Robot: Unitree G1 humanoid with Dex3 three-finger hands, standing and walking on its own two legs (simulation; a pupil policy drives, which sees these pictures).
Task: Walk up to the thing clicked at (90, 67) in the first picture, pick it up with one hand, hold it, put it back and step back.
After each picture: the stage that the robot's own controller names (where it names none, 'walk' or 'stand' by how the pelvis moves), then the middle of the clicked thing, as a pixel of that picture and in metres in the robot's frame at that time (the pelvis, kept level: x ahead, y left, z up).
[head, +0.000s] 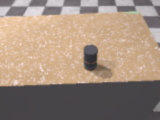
stand; (90, 58) +0.54 -0.01 -0.06
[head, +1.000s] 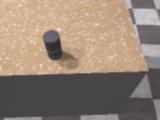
sink last; (53, 45) +0.51 +0.15 -0.02
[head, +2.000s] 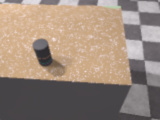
stand; (43, 53) +0.52 +0.22 -0.03
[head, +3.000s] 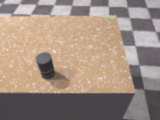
stand; (46, 66) +0.49 +0.20 -0.05
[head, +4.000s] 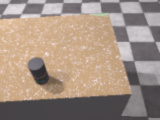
stand; (39, 71) +0.46 +0.21 -0.06
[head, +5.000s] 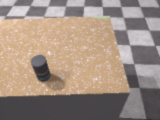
stand; (41, 68) +0.48 +0.21 -0.06
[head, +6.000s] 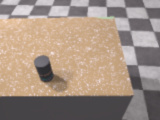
stand; (44, 69) +0.48 +0.20 -0.06
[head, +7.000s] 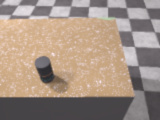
stand; (45, 70) +0.47 +0.20 -0.06
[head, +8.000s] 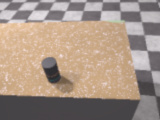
rise first; (51, 70) +0.48 +0.20 -0.06
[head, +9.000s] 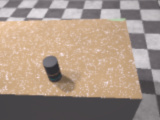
go down; (52, 69) +0.48 +0.19 -0.06
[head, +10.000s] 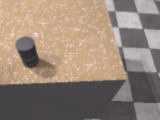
go down; (28, 53) +0.50 +0.18 -0.03
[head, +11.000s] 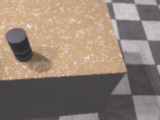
go down; (20, 46) +0.50 +0.19 +0.01
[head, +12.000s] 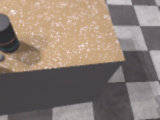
close in; (3, 35) +0.50 +0.20 +0.04
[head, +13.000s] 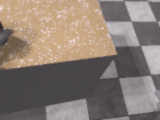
close; out of the picture +0.52 +0.21 +0.05
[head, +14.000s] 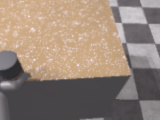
lift; (11, 70) +0.38 +0.22 +0.05
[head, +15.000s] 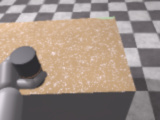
lift; (29, 68) +0.33 +0.17 +0.16
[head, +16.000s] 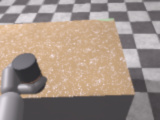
hold; (30, 74) +0.33 +0.18 +0.13
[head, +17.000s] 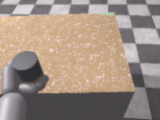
hold; (31, 72) +0.33 +0.17 +0.13
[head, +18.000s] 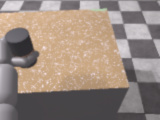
crouch; (22, 49) +0.42 +0.19 +0.13
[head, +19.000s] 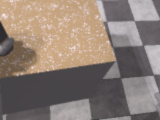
lower; out of the picture +0.50 +0.20 +0.02
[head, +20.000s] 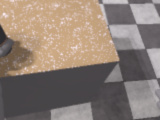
lower; out of the picture +0.50 +0.21 +0.04
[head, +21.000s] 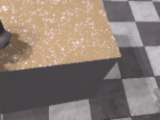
lower; out of the picture +0.51 +0.21 +0.05
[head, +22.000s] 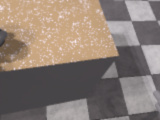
lower; out of the picture +0.52 +0.21 +0.05
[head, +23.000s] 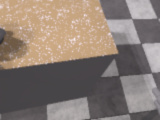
lower; out of the picture +0.52 +0.21 +0.05
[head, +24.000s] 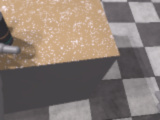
withdraw; out of the picture +0.51 +0.20 +0.05
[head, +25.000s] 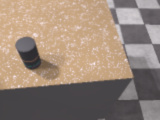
sink last; (29, 54) +0.48 +0.18 +0.00
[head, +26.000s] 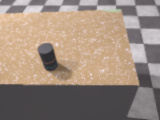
stand; (48, 57) +0.51 +0.20 +0.00
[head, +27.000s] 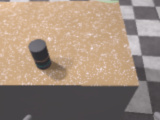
stand; (40, 55) +0.48 +0.20 +0.01
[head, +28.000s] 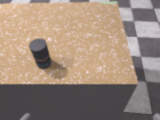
stand; (41, 54) +0.49 +0.20 +0.01
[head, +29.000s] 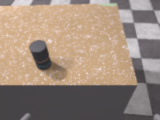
stand; (41, 55) +0.49 +0.20 +0.01
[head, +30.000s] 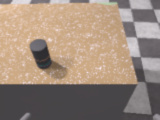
stand; (41, 54) +0.50 +0.20 +0.01
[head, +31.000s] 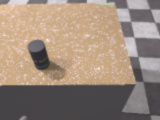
stand; (39, 55) +0.49 +0.19 +0.01
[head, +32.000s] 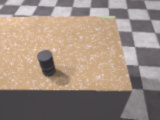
stand; (47, 63) +0.51 +0.19 -0.06
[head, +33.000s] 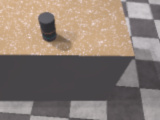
walk; (48, 27) +0.61 +0.15 -0.04
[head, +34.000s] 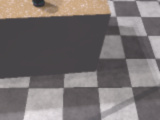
walk; out of the picture +0.83 +0.27 -0.03
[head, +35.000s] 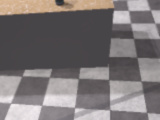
stand; out of the picture +1.11 +0.23 -0.04
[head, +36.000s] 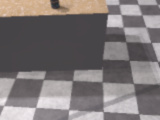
stand; out of the picture +1.12 +0.22 -0.06
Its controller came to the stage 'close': yes
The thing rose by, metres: 0.22
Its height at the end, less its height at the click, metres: +0.00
